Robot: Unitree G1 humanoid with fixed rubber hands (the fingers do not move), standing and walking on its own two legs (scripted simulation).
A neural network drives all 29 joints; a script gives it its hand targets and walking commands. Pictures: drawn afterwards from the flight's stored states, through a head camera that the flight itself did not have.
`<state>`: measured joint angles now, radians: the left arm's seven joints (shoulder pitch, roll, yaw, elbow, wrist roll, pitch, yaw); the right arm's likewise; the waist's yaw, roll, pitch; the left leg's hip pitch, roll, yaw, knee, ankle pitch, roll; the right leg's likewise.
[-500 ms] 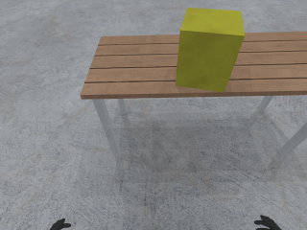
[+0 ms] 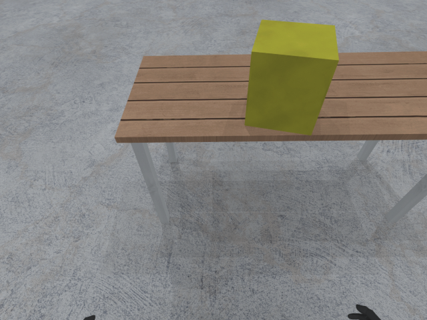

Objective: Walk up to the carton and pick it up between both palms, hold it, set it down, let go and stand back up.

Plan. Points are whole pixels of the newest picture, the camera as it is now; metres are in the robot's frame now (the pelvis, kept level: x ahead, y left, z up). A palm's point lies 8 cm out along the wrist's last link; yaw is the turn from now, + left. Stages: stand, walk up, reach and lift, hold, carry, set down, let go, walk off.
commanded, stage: stand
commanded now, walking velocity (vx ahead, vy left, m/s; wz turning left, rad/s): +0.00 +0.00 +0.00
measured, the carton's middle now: (286, 78) +0.77 -0.21 +0.02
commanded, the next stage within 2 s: none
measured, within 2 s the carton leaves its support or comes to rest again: neither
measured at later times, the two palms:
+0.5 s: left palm out of the picture +0.08 +0.29 -0.10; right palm out of the picture +0.10 -0.29 -0.09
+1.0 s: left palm out of the picture +0.07 +0.30 -0.10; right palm out of the picture +0.08 -0.29 -0.10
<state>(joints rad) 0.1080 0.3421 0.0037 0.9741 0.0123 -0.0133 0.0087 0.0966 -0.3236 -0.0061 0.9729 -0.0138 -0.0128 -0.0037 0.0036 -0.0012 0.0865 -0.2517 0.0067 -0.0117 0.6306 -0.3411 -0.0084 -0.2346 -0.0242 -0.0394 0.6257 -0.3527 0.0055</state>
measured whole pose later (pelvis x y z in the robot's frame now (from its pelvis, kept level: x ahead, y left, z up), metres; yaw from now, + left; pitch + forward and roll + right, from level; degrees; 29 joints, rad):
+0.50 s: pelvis +0.00 +0.00 +0.02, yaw +0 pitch -3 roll +0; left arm 0.09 0.32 0.01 1.07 0.01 -0.02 0.00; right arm 0.07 -0.33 -0.01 1.07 -0.01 -0.02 0.00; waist 0.01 0.00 0.07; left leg -0.13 0.00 0.00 0.40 -0.22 0.00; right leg -0.12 -0.03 -0.03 0.40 -0.23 0.01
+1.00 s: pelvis -0.01 +0.00 +0.02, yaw +0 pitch -3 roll +0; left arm 0.10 0.34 0.01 1.10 0.01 -0.01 0.00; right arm 0.09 -0.34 -0.01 1.10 -0.01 -0.01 0.00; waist 0.00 0.01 0.07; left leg -0.11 0.01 -0.01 0.36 -0.19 -0.01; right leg -0.10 -0.02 -0.04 0.36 -0.20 0.01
